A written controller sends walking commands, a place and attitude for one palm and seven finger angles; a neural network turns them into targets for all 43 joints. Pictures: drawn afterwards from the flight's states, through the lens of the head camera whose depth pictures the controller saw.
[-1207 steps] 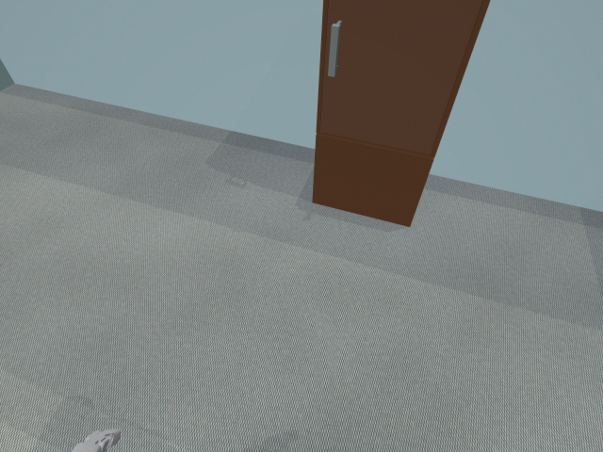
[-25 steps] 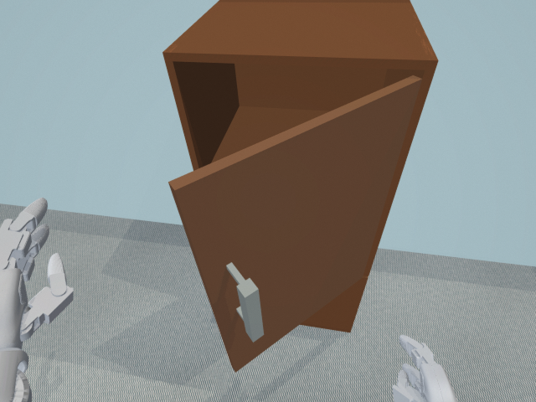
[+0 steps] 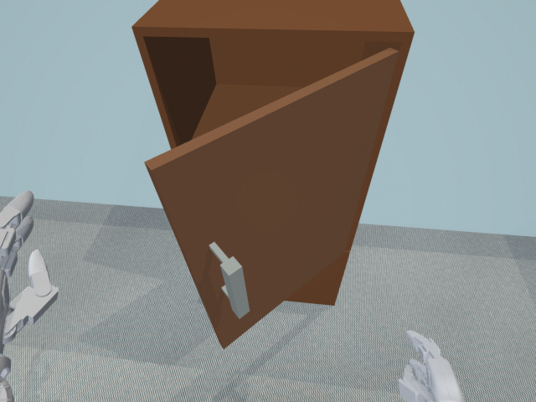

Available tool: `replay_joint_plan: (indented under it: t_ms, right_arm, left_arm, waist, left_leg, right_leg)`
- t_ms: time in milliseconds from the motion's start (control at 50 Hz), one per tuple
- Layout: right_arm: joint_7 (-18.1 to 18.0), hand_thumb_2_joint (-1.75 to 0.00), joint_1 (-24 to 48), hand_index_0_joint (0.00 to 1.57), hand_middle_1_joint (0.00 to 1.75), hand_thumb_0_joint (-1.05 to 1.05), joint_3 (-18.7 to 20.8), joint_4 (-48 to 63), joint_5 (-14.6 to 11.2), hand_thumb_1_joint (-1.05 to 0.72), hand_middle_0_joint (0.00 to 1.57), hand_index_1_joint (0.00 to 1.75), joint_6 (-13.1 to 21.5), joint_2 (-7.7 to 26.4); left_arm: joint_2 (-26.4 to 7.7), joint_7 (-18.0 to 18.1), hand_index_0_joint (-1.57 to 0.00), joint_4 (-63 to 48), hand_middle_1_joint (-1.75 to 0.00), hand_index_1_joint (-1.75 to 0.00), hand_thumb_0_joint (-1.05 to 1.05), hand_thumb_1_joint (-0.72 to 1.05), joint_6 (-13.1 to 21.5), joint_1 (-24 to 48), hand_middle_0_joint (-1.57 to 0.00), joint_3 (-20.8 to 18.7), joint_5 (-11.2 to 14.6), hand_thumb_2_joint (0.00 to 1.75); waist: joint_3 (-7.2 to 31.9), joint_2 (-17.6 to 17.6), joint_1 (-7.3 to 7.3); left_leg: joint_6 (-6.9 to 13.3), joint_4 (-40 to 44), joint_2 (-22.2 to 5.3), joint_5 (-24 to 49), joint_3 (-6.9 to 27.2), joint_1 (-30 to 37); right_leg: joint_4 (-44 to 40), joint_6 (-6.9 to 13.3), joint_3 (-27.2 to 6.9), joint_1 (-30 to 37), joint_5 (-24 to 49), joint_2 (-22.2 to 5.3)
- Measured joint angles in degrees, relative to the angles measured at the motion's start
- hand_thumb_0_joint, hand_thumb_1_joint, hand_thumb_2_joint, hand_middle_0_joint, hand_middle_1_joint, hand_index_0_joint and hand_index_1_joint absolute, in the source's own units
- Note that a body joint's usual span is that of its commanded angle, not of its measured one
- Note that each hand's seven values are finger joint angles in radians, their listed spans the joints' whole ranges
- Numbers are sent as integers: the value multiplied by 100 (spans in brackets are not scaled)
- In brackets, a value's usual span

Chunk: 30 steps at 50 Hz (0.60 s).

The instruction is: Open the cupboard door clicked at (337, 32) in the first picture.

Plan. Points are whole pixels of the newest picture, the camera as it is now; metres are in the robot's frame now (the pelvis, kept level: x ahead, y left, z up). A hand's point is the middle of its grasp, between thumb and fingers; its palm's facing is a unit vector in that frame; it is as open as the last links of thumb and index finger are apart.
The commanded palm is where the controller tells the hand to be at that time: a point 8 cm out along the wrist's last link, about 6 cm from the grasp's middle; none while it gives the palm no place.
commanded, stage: step back with the hand held close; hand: left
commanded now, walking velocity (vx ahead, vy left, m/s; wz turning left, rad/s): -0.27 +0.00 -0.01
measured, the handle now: (229, 281) +0.31 +0.10 -0.01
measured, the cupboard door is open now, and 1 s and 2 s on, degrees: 46 46 46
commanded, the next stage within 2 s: stop stepping back and stand still in 1.06 s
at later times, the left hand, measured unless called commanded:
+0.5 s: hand out of the picture +0.13 +0.30 +0.15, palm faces +0.45 -0.74 -0.50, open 7.5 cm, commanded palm +0.08 +0.33 +0.17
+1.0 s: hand out of the picture +0.10 +0.28 +0.16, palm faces +0.38 -0.81 -0.46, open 7.5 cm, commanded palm +0.02 +0.32 +0.17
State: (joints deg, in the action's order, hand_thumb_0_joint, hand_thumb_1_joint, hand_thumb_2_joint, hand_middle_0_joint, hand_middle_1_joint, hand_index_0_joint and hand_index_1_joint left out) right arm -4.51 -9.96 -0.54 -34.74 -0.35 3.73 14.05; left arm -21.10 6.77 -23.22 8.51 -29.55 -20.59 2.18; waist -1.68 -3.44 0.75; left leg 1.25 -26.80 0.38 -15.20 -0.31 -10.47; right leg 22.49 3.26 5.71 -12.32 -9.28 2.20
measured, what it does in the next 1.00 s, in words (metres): walks backwards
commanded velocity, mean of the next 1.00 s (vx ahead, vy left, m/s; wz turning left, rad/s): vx -0.33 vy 0.00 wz -0.02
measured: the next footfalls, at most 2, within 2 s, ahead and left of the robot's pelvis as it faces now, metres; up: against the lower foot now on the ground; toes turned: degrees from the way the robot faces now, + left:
right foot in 1.12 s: -0.25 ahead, -0.12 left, +0.00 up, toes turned -2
left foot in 1.48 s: -0.27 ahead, +0.08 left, +0.00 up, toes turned +6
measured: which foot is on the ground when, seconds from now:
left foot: down 0.00-1.00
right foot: down 0.00-0.70, up 0.72-1.00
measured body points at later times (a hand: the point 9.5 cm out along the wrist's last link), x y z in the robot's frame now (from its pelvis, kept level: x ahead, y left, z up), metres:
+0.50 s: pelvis -0.06 +0.03 -0.02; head -0.05 +0.04 +0.43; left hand +0.10 +0.34 +0.18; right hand +0.12 -0.20 -0.09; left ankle -0.01 +0.10 -0.74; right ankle +0.03 -0.09 -0.74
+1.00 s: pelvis -0.12 +0.02 +0.00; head -0.07 +0.05 +0.45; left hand +0.07 +0.32 +0.18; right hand +0.06 -0.19 -0.08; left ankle -0.01 +0.10 -0.74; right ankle -0.29 -0.11 -0.69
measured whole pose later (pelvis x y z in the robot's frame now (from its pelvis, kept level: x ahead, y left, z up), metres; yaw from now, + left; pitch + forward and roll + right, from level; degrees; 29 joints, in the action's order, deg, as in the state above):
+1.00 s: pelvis -0.12 +0.02 +0.00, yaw -2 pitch +6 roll -3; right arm -2.6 -7.8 -1.1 -36.6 1.4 8.1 8.9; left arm -24.5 8.7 -32.8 10.7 -29.6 -24.4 2.6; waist -0.2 0.6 1.4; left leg 2.8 -19.1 -1.4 1.1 -1.7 -26.5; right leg 39.8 -0.9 -0.9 -10.4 -27.4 3.4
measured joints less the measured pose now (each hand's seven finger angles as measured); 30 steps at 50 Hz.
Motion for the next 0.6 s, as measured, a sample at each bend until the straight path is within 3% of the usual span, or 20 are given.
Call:
replay_joint_plan:
  t_ms: [220,440,600]
  right_arm:
    - [-113,-90,-73,20,30,1,129,49,-62,-90,20,30,-184,-57]
    - [-65,-90,-166,20,30,1,-12,358,37,-90,20,30,-70,-196]
    - [32,-90,-183,20,30,1,-23,291,54,-90,20,30,-21,-179]
  left_arm:
    - [-365,152,-21,-450,-30,-30,1,89,93,-287,-21,-261,-12,90]
    - [-276,167,-21,-581,-30,-30,1,89,179,-116,-21,-366,-281,90]
    - [-97,175,-21,-655,-30,-30,1,89,323,96,-21,-404,-289,90]
  waist:
    - [-4,277,-47]
    - [-67,460,9]
    - [-104,418,48]
  left_leg:
    - [162,-251,171,101,-131,-457]
    - [328,-716,340,108,-197,-798]
    - [250,-1296,245,-365,-118,-1227]
  right_leg:
    - [369,-146,-112,-524,72,-190]
    - [1020,-332,-449,-895,-53,-268]
    - [1131,-261,-338,-1106,16,-199]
